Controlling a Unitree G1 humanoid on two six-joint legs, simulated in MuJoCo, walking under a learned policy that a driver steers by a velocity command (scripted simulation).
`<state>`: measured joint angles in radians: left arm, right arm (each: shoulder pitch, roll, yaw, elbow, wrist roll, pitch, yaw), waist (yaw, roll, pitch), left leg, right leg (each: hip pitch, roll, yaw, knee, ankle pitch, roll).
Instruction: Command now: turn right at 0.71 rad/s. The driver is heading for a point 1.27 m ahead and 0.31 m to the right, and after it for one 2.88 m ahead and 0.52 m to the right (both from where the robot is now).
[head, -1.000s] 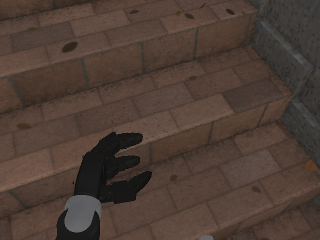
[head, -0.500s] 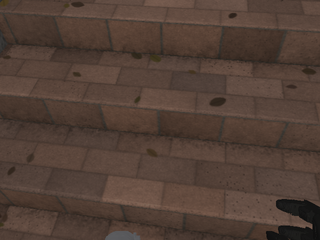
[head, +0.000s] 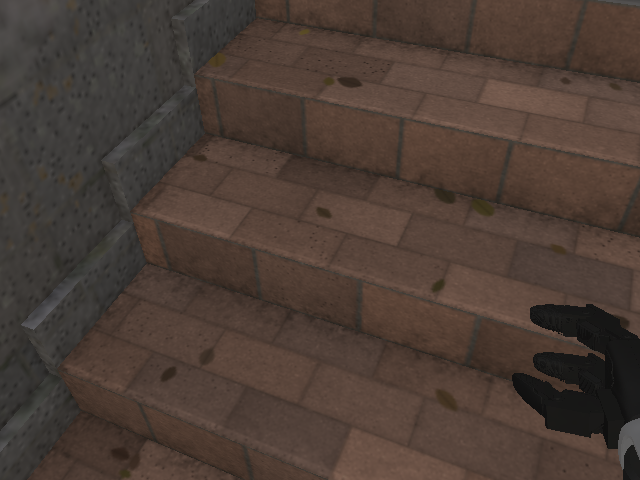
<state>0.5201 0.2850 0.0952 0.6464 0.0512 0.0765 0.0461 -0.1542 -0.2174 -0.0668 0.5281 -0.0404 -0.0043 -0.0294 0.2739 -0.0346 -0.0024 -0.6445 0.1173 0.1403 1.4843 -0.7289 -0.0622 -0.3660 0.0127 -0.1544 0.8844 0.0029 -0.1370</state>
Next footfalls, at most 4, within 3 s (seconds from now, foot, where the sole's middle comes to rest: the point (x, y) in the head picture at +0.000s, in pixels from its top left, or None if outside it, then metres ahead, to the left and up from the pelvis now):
0.66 left None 0.19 0.15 -0.63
1.08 right None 0.00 0.01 -0.79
1.60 left None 0.16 0.40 -0.64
2.06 right None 0.26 0.19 -0.63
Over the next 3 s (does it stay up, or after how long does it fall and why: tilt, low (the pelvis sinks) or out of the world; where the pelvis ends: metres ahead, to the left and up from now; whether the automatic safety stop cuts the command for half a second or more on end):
stays up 0.70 -0.06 0.33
